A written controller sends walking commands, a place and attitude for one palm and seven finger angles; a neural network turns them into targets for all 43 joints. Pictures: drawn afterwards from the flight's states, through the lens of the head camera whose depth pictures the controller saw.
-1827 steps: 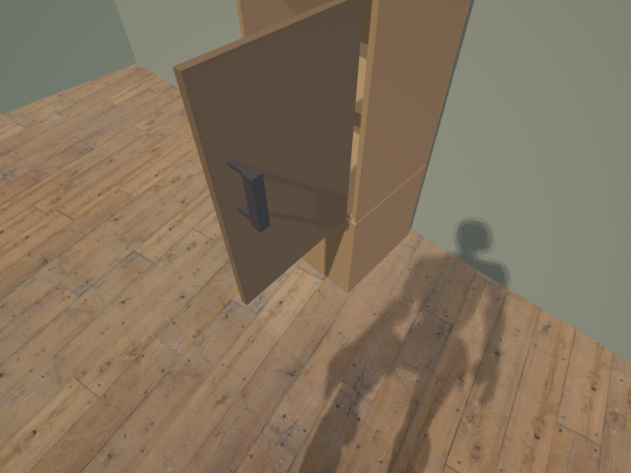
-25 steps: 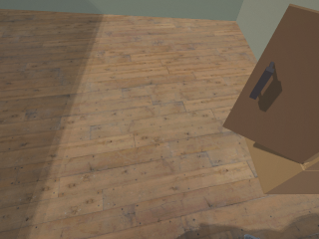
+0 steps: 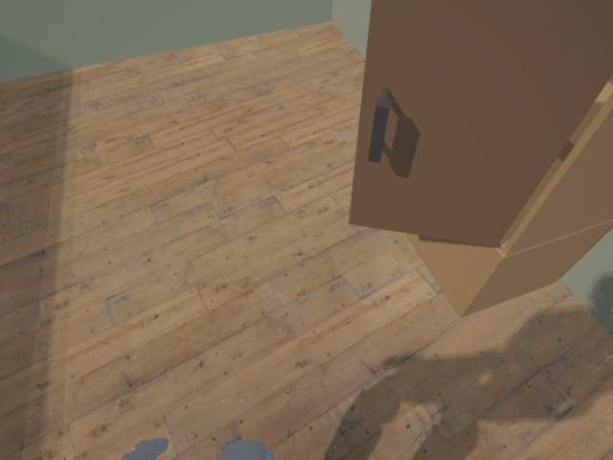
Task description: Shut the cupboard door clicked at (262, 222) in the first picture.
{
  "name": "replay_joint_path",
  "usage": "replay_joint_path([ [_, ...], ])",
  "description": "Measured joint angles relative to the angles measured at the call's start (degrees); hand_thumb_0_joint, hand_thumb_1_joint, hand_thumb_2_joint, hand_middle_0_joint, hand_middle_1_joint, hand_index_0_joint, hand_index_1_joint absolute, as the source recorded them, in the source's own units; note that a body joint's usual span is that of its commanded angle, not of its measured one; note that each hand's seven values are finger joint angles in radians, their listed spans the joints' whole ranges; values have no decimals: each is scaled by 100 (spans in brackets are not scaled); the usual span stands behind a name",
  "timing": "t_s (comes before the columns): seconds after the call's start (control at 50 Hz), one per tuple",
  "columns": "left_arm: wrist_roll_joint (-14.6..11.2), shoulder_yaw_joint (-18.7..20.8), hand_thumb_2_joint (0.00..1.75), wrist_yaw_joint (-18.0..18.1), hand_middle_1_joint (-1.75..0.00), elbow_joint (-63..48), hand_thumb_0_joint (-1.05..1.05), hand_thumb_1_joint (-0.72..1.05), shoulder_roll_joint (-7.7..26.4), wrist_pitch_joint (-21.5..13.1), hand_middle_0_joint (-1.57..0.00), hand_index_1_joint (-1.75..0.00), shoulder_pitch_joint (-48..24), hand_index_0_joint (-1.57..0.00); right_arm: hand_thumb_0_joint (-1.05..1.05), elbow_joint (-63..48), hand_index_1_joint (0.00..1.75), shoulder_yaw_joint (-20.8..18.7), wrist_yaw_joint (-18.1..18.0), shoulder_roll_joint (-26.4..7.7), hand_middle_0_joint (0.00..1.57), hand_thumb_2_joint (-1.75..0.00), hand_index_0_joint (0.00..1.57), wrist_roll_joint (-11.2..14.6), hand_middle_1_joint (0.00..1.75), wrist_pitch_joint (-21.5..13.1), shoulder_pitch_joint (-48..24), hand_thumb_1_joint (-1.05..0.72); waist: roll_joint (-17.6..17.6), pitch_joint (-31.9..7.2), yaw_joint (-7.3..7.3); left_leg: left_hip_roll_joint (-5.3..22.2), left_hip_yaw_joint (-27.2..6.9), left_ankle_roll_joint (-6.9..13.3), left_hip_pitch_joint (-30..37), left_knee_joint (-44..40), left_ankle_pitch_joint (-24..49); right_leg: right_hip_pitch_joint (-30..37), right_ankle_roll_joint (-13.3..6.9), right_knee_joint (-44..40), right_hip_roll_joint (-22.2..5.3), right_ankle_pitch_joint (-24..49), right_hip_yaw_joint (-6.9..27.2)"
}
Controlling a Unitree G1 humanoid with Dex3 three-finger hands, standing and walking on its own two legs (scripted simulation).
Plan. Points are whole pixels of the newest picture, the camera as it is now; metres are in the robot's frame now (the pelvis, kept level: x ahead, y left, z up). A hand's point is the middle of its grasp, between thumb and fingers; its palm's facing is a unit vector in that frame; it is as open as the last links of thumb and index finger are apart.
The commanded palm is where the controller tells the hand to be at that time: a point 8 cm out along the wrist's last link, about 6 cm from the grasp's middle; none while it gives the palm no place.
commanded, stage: turn to face it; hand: left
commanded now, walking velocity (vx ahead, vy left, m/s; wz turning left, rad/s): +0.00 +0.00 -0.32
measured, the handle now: (379, 125) +0.69 -0.11 +0.02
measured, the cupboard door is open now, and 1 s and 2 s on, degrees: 58 58 58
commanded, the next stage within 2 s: take the last steps up to it in 0.24 s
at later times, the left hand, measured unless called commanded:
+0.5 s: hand out of the picture +0.13 +0.19 -0.16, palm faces -0.16 -0.96 -0.21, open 7.4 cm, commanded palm none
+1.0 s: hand (238, 397) +0.24 +0.13 -0.18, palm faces -0.27 -0.95 -0.14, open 7.4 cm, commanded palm none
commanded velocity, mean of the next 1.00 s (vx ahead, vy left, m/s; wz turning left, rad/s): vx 0.17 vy -0.10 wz -0.21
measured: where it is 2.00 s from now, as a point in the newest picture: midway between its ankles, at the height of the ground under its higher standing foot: outside the picture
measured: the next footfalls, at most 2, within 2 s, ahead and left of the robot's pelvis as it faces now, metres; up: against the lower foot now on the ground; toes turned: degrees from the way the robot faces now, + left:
left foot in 0.18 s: +0.08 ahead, +0.13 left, +0.00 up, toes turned -1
right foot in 0.52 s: +0.02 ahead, -0.11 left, +0.00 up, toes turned -13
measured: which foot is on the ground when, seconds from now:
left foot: up 0.00-0.16, down 0.18-0.52, up 0.54-0.82, down 0.84-1.00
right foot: down 0.00-0.18, up 0.20-0.50, down 0.52-0.84, up 0.86-1.00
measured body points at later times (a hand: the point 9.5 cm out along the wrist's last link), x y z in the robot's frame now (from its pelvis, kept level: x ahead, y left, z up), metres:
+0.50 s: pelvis +0.03 +0.00 +0.00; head +0.05 +0.00 +0.45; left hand +0.14 +0.24 -0.14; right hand +0.00 -0.24 -0.15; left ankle +0.04 +0.13 -0.73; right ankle -0.03 -0.10 -0.73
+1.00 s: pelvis +0.15 -0.04 +0.01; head +0.20 -0.02 +0.45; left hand +0.25 +0.18 -0.17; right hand +0.12 -0.29 -0.13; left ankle +0.19 +0.06 -0.73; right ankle +0.07 -0.16 -0.65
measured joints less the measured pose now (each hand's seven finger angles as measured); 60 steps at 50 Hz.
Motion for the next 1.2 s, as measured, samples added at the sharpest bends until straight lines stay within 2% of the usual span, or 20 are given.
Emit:
replay_joint_path([
  [0.12,34,0,90,-11,-30,138,0,90,-1,49,-20,-30,166,-21,1,-117,30,78,35,207,19,-90,20,16,30,-96,-63,-91,-278,-144,83,-179,-34,27,323,-1505,329,59,54,-205,31,107,313],
  [0.18,-5,29,90,-10,-30,199,0,90,9,97,-20,-30,258,-21,0,-159,30,141,25,272,20,-90,20,17,30,-217,-16,-91,-314,-235,102,-214,-58,177,848,-2794,1036,-56,150,58,131,-44,430],
  [0.22,-33,72,90,-14,-30,245,0,90,72,155,-20,-30,261,-21,0,-131,30,187,3,381,20,-90,20,-33,30,-278,0,-91,-456,-242,103,-242,37,460,852,-2755,1033,-260,136,585,126,-558,482],
  [0.28,-6,124,90,-44,-30,319,0,90,132,231,-20,-30,219,-21,0,-111,30,271,-32,513,20,-90,20,-92,30,-311,81,-90,-515,-207,93,-184,150,511,976,-2869,999,-676,185,1928,129,-1137,325],
  [0.32,-10,143,90,-70,-30,328,1,90,133,237,-20,-30,180,-20,0,-60,30,296,-46,557,20,-90,20,-109,30,-302,135,-90,-470,-168,102,-132,181,491,1090,-3066,1093,-771,224,2287,78,-1170,181],
  [0.42,-22,109,90,-98,-30,332,0,91,60,197,-20,-30,156,-20,0,120,30,253,-27,555,20,-90,20,-119,30,-265,212,-90,-248,-124,71,34,283,419,1223,-3233,1145,-429,234,1495,-17,-1102,-106],
  [0.5,10,98,90,-194,-30,369,0,91,25,124,-20,-30,281,-20,0,259,30,154,17,473,20,-90,20,-100,30,-238,377,-90,-131,-260,24,168,399,281,1161,-2879,868,250,105,107,15,-630,-264],
  [0.52,29,104,90,-198,-30,384,0,91,25,66,-20,-30,327,-20,0,297,30,125,25,444,20,-90,20,-76,30,-226,425,-90,-137,-312,40,181,420,273,1063,-2604,574,349,-8,-178,22,-494,-203],
  [0.56,31,86,90,-160,-30,462,0,91,-75,-16,-20,-30,385,-20,0,431,30,66,31,331,20,-90,20,-64,30,-131,436,-90,26,-326,41,157,128,284,735,-1651,-108,393,-127,-134,144,-346,-256],
  [0.6,26,72,90,-98,-30,502,0,91,-144,-108,-20,-30,546,-20,1,515,30,30,47,269,20,-90,20,-70,30,-94,403,-90,15,-358,78,32,8,286,357,-740,-165,554,-201,-328,174,-282,-219],
  [0.64,30,49,90,-60,-30,572,0,91,-175,-168,-20,-30,714,-20,1,494,30,4,78,238,20,-90,20,-84,30,-137,337,-90,-64,-367,80,-28,47,252,59,-345,43,736,-217,-601,169,-201,-155],
  [0.7,40,15,90,-47,-30,728,0,90,-184,-213,-20,-30,890,-20,1,366,30,-15,109,245,20,-90,20,-90,30,-227,204,-91,-186,-342,60,-27,152,203,-170,-609,371,966,-193,-902,178,-152,-103],
  [0.78,52,8,90,-59,-30,906,0,90,-161,-205,-20,-30,1010,-20,1,227,30,14,95,319,20,-90,20,-77,30,-347,-11,-91,-326,-244,110,-34,243,224,-62,-1670,640,1184,-155,-937,244,-334,-48],
  [0.82,22,25,90,-76,-30,974,0,90,-137,-172,-20,-30,1070,-21,1,167,30,57,69,356,20,-90,20,-79,30,-460,-76,-91,-405,-206,125,-84,323,247,253,-2441,1054,1192,-119,-614,263,-622,6],
  [0.84,-3,40,90,-87,-30,994,0,90,-135,-147,-20,-30,1105,-21,1,134,30,79,50,356,20,-90,20,-108,30,-547,-99,-91,-414,-204,127,-70,334,397,365,-2658,1366,1028,-127,-148,291,-828,42],
  [0.88,-4,44,90,-105,-30,1035,0,90,-71,-50,-20,-30,1048,-20,0,110,30,146,-5,432,20,-90,20,-146,30,-648,-145,-91,-550,-152,118,-36,482,601,409,-2367,1199,400,-146,1519,275,-1248,134],
  [0.92,45,69,90,-139,-30,1032,1,90,-9,31,-20,-30,901,-20,0,92,30,192,-41,496,20,-90,20,-147,30,-658,-55,-91,-594,-146,88,11,562,612,611,-2427,982,-255,-110,2882,205,-1112,82],
  [0.98,85,146,90,-208,-30,861,1,91,66,64,-20,-30,573,-20,0,209,30,212,-80,578,20,-90,20,-147,30,-647,166,-90,-577,-112,82,60,594,495,1020,-2948,1091,-979,22,3490,-57,-518,3],
  [1.1,56,161,90,-238,-30,482,0,91,128,26,-19,-29,26,-20,0,518,30,171,-20,642,20,-90,20,-133,30,-566,612,-90,-400,-70,-15,255,658,301,1688,-3733,1201,-1520,226,2128,-494,204,-53],
  [1.2,52,121,90,-241,-30,370,0,91,160,-34,-19,-29,-278,-20,0,681,30,72,38,603,20,-90,20,-127,30,-445,864,-90,-273,-1,-226,464,678,-3,1934,-3557,831,-1166,226,718,-491,516,-245],
])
